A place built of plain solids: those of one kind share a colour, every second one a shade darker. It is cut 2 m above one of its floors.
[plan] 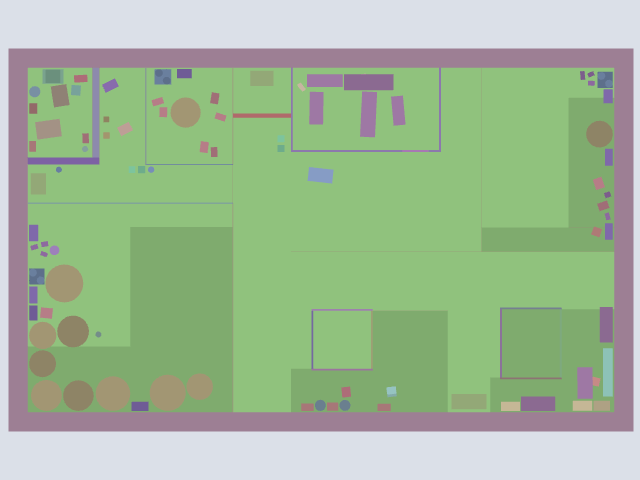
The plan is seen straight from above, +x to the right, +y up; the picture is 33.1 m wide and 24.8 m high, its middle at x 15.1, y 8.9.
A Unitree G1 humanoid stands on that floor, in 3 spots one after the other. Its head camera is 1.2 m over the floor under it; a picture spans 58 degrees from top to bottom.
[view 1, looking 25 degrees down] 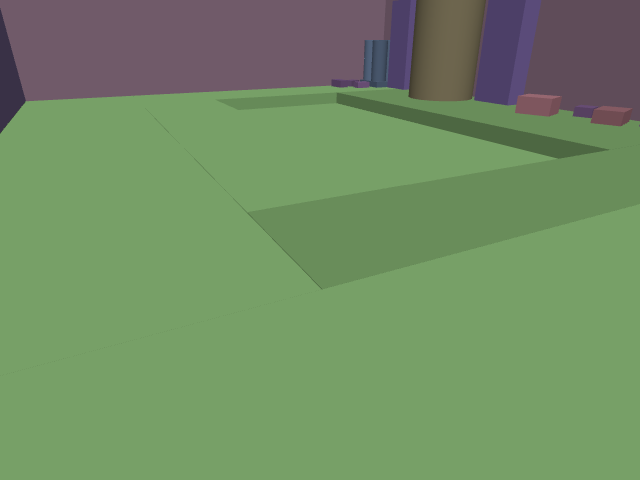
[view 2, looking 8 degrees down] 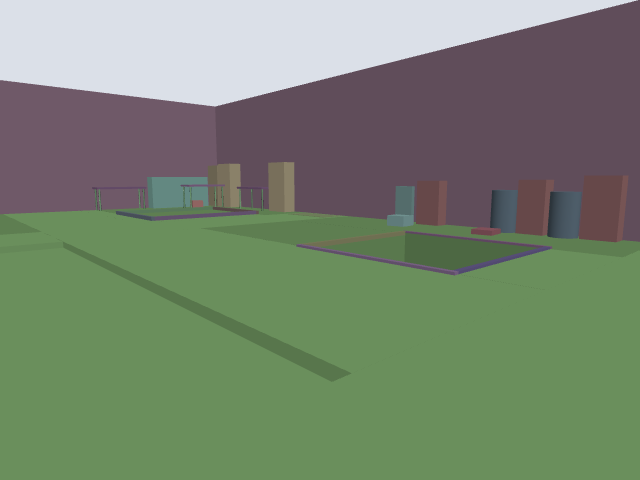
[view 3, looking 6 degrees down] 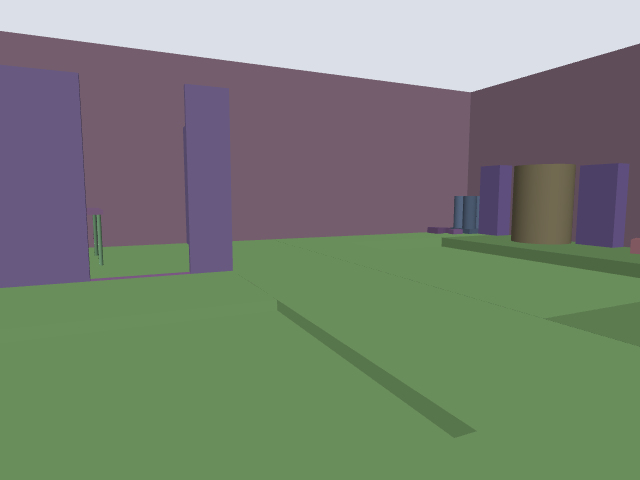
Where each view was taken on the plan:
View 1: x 22.55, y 6.56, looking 63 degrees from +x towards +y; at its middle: floor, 2.84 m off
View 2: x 11.83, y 10.16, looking -42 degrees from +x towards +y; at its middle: floor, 8.63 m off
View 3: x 19.74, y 6.74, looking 65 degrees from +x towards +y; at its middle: floor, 11.49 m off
